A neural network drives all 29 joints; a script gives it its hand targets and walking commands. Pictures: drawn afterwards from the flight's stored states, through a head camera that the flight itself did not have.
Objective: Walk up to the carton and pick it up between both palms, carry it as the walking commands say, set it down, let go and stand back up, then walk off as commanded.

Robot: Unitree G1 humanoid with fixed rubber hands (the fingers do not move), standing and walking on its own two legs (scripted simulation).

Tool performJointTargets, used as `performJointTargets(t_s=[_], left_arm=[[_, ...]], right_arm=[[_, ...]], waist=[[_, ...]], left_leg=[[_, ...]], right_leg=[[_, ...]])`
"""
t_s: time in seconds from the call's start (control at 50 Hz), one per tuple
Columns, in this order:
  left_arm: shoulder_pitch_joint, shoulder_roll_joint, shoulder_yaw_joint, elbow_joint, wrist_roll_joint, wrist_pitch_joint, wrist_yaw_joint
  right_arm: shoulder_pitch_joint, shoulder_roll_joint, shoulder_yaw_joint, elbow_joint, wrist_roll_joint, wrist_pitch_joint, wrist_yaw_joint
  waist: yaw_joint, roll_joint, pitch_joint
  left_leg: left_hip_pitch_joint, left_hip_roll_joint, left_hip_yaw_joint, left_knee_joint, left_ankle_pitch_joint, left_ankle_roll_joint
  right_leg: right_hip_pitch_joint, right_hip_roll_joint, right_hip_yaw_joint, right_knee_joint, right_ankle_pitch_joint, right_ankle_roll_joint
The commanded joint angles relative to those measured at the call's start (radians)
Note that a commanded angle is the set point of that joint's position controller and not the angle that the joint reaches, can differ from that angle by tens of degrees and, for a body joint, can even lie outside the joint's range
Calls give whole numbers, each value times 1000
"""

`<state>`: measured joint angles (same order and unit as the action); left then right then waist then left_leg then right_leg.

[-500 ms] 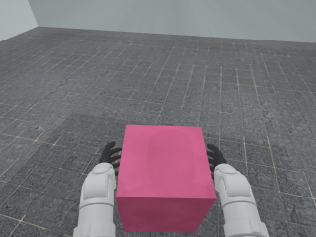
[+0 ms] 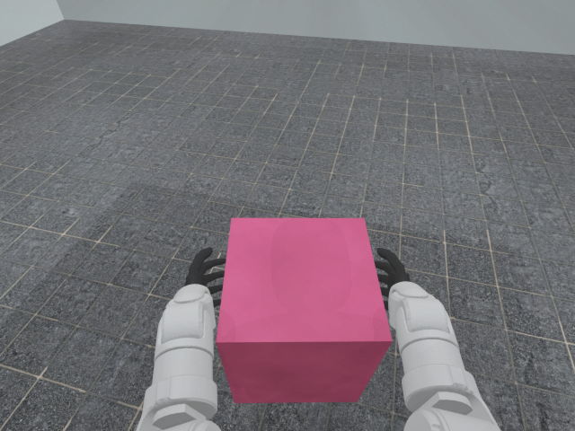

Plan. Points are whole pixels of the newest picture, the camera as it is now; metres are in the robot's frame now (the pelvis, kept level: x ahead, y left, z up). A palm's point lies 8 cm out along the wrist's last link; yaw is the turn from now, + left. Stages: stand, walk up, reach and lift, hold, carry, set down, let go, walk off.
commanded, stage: set down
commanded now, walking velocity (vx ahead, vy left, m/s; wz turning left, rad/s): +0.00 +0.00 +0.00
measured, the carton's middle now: (297, 314) +0.31 +0.02 -0.04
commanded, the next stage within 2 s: none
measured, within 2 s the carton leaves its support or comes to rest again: neither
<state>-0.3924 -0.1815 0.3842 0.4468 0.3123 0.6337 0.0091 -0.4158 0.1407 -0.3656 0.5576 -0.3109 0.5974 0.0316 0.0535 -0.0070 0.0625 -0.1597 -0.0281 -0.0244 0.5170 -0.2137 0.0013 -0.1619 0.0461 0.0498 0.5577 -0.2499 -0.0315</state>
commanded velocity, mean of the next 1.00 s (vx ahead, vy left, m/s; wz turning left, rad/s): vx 0.00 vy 0.00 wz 0.00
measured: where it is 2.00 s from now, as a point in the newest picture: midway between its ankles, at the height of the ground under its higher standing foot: outside the picture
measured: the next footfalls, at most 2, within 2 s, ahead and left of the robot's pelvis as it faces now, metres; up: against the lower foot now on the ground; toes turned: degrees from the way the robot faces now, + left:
none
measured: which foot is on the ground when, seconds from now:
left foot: down 0.00-1.00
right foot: down 0.00-1.00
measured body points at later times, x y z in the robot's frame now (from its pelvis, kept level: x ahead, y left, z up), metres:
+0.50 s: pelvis +0.01 +0.00 -0.02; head +0.09 +0.01 +0.42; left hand +0.33 +0.19 -0.07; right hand +0.36 -0.12 -0.08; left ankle +0.05 +0.12 -0.73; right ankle +0.04 -0.10 -0.73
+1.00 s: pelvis -0.02 +0.01 -0.10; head +0.15 +0.02 +0.32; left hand +0.37 +0.19 -0.16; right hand +0.39 -0.11 -0.17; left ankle +0.05 +0.12 -0.73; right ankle +0.04 -0.10 -0.73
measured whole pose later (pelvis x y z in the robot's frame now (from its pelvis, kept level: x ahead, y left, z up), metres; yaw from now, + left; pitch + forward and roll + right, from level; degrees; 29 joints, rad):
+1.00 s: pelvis -0.02 +0.01 -0.10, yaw +0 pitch +28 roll +0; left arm -0.60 -0.11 0.43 0.52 0.22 0.31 0.01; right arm -0.63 0.11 -0.39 0.63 -0.23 0.27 -0.03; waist 0.07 -0.04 -0.11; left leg -1.24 -0.05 -0.04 1.10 -0.36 0.00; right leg -1.23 0.08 0.06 1.12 -0.38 -0.01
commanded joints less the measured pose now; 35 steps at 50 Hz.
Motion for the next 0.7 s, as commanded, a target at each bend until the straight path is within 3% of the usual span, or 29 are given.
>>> performJointTargets(t_s=[0.0, 0.12, 0.18, 0.3, 0.46, 0.64, 0.68], left_arm=[[-636, -900, -510, 3, -215, -68, -239], [-606, -868, -520, 2, -210, -153, -238], [-595, -856, -527, 4, -211, -194, -239], [-562, -844, -532, 30, -197, -256, -235], [-608, -843, -538, 43, -184, -333, -229], [-660, -862, -536, 73, -171, -372, -230], [-687, -871, -540, 71, -177, -377, -232]], right_arm=[[-629, 984, 480, -28, 203, -74, 200], [-583, 998, 517, -30, 197, -144, 171], [-577, 1009, 551, -44, 206, -184, 159], [-546, 989, 554, -26, 189, -250, 140], [-575, 959, 533, 24, 166, -330, 139], [-652, 953, 523, 47, 154, -374, 141], [-681, 958, 525, 47, 152, -379, 141]], waist=[[9, 0, -298], [8, -7, -387], [21, -14, -450], [10, -17, -523], [15, 11, -644], [30, 10, -793], [23, -13, -816]], left_leg=[[60, -35, -38, -68, 28, 28], [-11, -48, -39, 1, 132, 27], [-56, -53, -40, 42, 175, 28], [-141, -62, -55, 105, 233, 19], [-243, -72, -48, 197, 269, 4], [-347, -87, -32, 300, 260, -8], [-383, -91, -32, 327, 247, -11]], right_leg=[[-34, 3, 63, -138, -25, -6], [-46, 11, 71, -78, 108, 2], [-55, 14, 74, -41, 164, 4], [-126, 32, 70, 24, 231, 4], [-280, 59, 59, 134, 232, -1], [-458, 85, 41, 252, 182, 3], [-494, 89, 33, 277, 168, 5]])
